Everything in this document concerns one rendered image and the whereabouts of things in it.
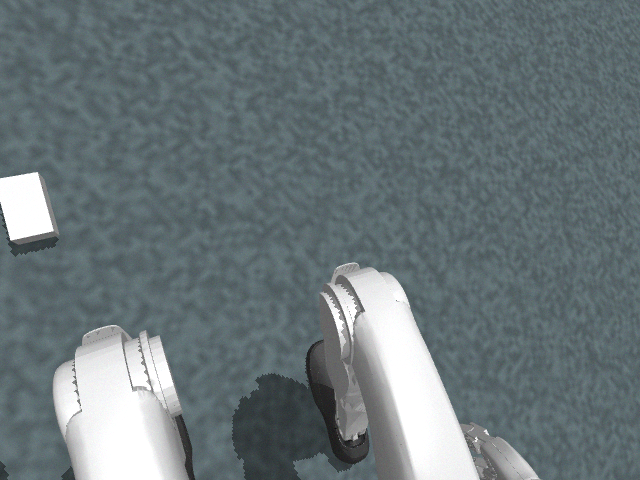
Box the left robot foot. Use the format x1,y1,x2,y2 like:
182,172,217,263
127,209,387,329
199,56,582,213
175,415,195,480

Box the right robot hand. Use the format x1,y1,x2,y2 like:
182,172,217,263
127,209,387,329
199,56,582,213
460,422,539,480

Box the right robot foot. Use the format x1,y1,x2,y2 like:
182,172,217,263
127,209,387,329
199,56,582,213
306,340,369,464

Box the small box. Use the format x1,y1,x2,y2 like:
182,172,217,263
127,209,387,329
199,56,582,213
0,172,60,245

